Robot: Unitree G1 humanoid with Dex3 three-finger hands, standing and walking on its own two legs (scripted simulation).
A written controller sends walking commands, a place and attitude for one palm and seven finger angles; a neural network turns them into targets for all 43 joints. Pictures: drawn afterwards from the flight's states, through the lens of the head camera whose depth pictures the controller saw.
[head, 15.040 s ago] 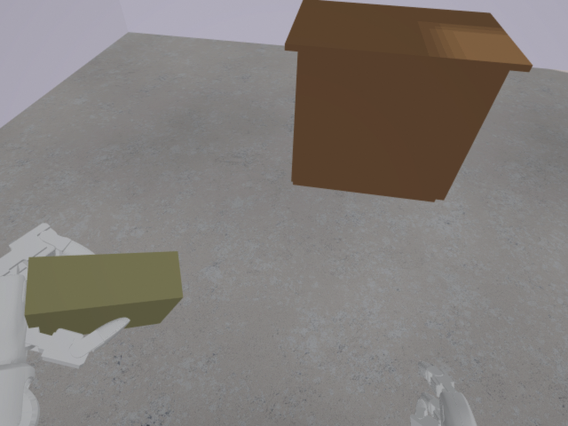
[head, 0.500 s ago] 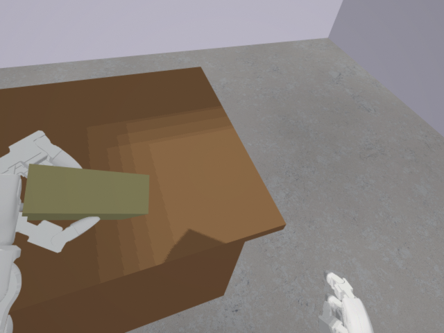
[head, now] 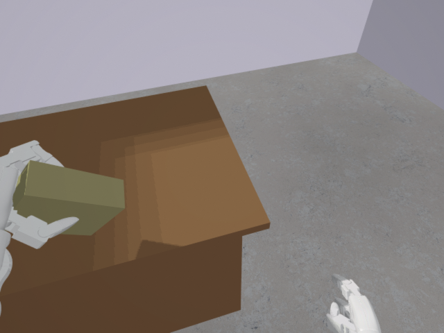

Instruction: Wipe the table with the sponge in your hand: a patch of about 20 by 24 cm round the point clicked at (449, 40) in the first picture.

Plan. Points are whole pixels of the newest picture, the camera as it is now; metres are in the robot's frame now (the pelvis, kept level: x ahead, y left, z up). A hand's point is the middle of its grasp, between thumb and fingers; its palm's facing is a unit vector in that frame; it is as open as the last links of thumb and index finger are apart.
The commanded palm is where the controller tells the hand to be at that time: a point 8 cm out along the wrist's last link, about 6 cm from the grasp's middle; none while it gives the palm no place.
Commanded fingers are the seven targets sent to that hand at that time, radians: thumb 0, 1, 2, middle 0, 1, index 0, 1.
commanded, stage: turn the palm down, sponge in hand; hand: left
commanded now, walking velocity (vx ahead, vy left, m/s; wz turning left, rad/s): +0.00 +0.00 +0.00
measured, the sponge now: (80, 205) +0.25 +0.27 +0.14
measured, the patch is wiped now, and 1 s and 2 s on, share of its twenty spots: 0.00 0.00 0.00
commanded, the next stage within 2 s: move the sponge above the wiping area in 1.66 s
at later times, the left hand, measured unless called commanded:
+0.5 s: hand (55, 189) +0.25 +0.29 +0.18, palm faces +0.25 -0.40 -0.88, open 9.5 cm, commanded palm +0.21 +0.31 +0.24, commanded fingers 0.00 0.10 1.30 -1.20 -1.60 -1.20 -1.60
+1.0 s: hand (33, 173) +0.26 +0.32 +0.20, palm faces +0.21 -0.17 -0.96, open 9.5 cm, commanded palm +0.21 +0.31 +0.26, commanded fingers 0.00 0.10 1.30 -1.20 -1.60 -1.20 -1.60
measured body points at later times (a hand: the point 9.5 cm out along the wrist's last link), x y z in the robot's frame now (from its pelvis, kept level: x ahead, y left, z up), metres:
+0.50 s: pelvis +0.03 +0.02 +0.00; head +0.03 -0.02 +0.45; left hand +0.23 +0.30 +0.23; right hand +0.23 -0.21 -0.09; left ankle +0.02 +0.13 -0.73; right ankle +0.03 -0.09 -0.73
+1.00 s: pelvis +0.02 +0.04 +0.01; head +0.03 +0.00 +0.46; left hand +0.24 +0.32 +0.25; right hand +0.29 -0.15 -0.06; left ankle +0.02 +0.13 -0.73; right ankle +0.03 -0.09 -0.73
